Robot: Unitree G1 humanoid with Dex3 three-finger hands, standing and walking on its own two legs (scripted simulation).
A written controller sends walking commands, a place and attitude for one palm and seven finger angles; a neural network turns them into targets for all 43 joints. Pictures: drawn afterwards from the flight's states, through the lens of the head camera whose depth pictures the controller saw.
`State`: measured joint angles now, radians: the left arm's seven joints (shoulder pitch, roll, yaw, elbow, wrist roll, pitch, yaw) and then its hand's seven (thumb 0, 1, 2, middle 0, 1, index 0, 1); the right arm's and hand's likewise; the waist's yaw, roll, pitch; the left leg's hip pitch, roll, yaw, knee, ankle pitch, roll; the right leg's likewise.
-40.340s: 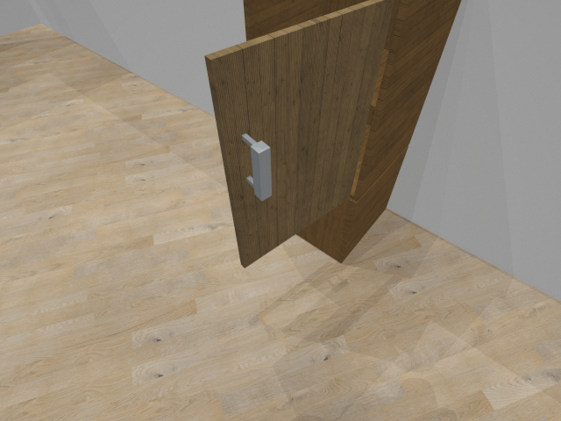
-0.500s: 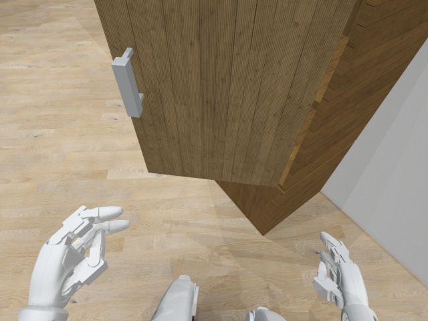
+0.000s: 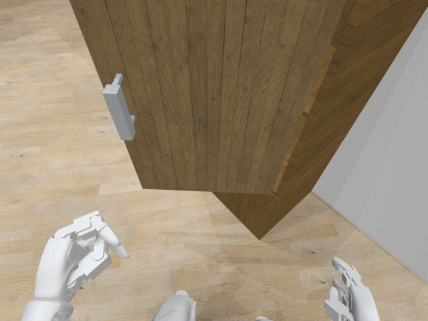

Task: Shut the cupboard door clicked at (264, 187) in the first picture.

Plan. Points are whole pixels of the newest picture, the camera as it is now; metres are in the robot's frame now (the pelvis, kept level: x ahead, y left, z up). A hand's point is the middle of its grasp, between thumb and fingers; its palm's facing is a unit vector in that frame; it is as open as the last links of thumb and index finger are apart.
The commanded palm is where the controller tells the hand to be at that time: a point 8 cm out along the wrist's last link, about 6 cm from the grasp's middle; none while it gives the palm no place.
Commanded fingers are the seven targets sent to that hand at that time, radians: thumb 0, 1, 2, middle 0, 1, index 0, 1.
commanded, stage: raise the hand and make a fist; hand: left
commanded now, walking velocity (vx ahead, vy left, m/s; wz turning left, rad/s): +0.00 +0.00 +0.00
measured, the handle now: (123, 107) +0.49 +0.23 +0.11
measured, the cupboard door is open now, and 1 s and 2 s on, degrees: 47 47 47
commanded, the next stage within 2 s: bring the fist close to the handle in 0.82 s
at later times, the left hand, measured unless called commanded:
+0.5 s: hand (97, 236) +0.22 +0.19 +0.11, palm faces +0.03 -1.00 -0.04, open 3.1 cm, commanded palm +0.19 +0.24 +0.11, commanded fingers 0.00 0.90 0.90 -1.30 -1.50 -1.30 -1.50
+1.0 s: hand (111, 234) +0.23 +0.18 +0.10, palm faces +0.03 -1.00 -0.04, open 3.1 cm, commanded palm +0.22 +0.23 +0.11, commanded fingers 0.00 0.90 0.90 -1.30 -1.50 -1.30 -1.50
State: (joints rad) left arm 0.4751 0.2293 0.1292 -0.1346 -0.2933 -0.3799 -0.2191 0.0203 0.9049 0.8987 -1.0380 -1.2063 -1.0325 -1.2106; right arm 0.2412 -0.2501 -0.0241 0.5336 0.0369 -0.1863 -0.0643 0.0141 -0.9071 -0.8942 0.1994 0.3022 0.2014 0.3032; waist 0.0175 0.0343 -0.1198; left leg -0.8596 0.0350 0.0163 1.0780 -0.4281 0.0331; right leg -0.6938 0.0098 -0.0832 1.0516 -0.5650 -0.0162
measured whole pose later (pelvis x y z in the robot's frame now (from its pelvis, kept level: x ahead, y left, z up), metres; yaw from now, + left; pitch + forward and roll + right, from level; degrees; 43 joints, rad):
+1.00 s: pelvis +0.00 -0.01 +0.02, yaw +1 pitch +7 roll -2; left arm 0.33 0.24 0.15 -0.05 -0.30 -0.29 -0.23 0.02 0.90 0.90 -1.31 -1.50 -1.30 -1.50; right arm 0.25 -0.25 0.03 0.54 0.05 -0.19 -0.04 0.01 -0.91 -0.89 0.20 0.30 0.20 0.30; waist 0.02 0.05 -0.09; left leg -0.69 0.03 0.01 0.93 -0.37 0.01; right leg -0.53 0.01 -0.09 0.91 -0.51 -0.03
